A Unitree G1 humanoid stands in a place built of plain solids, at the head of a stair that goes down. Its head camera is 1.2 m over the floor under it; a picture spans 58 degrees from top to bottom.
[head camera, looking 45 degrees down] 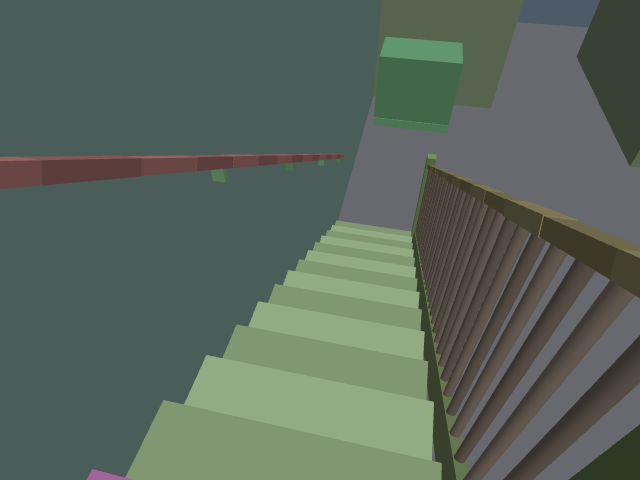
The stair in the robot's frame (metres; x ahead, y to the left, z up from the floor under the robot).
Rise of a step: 0.18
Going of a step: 0.27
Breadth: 0.90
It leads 13 degrees to the right of straight ahead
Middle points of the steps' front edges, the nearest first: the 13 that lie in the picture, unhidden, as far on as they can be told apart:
0.54 0.08 -0.18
0.80 0.02 -0.36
1.07 -0.04 -0.53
1.34 -0.10 -0.71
1.61 -0.16 -0.89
1.87 -0.22 -1.07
2.14 -0.28 -1.25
2.41 -0.34 -1.42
2.68 -0.40 -1.60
2.95 -0.46 -1.78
3.21 -0.52 -1.96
3.48 -0.57 -2.14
3.75 -0.63 -2.31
